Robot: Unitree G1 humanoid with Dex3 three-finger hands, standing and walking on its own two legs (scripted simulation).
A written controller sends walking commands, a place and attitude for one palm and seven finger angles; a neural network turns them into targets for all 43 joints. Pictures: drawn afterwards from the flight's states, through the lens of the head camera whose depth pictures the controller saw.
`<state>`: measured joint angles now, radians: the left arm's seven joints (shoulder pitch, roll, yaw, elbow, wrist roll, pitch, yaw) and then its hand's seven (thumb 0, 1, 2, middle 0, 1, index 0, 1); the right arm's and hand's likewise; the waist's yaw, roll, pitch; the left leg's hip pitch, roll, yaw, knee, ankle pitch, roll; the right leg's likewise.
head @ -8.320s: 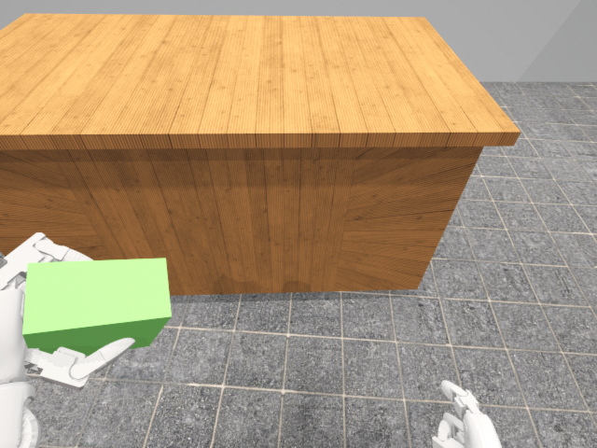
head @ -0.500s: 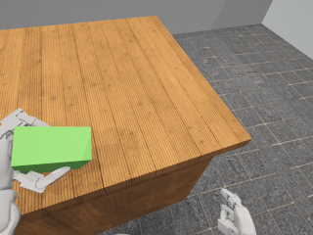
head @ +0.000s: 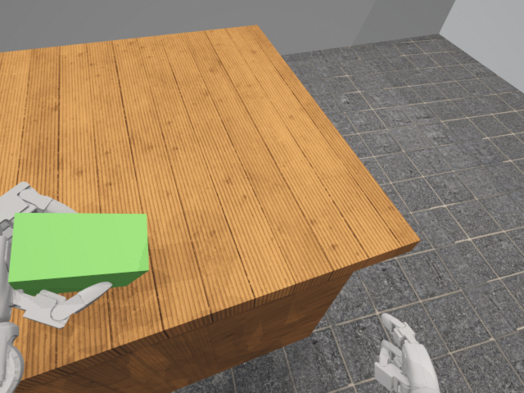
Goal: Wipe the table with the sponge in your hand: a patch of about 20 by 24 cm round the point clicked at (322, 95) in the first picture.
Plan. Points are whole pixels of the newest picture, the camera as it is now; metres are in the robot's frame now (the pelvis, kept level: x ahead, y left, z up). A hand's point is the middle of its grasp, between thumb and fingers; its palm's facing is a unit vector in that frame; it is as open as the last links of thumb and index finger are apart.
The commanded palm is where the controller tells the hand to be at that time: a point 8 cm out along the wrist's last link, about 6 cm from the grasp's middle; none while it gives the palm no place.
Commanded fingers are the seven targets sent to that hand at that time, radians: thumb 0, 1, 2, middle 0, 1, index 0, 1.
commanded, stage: look again from close up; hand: left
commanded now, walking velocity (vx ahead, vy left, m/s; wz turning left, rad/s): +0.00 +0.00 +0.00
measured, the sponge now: (99, 255) +0.23 +0.21 +0.14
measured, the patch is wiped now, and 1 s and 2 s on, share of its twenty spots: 0.00 0.00 0.00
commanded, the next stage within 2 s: turn the palm down, sponge in hand in 0.08 s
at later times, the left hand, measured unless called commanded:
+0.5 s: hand (69, 277) +0.20 +0.23 +0.15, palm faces +0.28 -0.75 -0.60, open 10.2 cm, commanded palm +0.16 +0.27 +0.20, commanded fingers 0.00 0.10 1.30 -1.20 -1.60 -1.20 -1.60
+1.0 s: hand (61, 248) +0.21 +0.23 +0.19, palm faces +0.30 -0.47 -0.83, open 10.2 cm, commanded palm +0.17 +0.25 +0.23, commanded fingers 0.00 0.10 1.30 -1.20 -1.60 -1.20 -1.60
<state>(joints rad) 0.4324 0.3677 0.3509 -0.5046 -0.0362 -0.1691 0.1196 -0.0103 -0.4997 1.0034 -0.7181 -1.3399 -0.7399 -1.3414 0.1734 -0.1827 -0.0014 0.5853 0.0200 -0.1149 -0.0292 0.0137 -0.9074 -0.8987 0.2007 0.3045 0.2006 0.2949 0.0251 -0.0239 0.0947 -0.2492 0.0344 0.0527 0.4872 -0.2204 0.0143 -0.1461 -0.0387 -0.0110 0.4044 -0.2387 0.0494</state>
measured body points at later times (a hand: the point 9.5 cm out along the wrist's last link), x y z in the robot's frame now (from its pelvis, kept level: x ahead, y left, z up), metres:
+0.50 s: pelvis -0.02 -0.02 -0.01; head -0.02 -0.04 +0.44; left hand +0.18 +0.26 +0.19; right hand +0.20 -0.23 -0.07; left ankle +0.03 +0.11 -0.74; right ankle -0.01 -0.15 -0.74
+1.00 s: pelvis -0.01 -0.06 -0.01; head -0.02 -0.11 +0.43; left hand +0.19 +0.25 +0.23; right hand +0.19 -0.28 -0.11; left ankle +0.03 +0.11 -0.74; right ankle -0.01 -0.15 -0.74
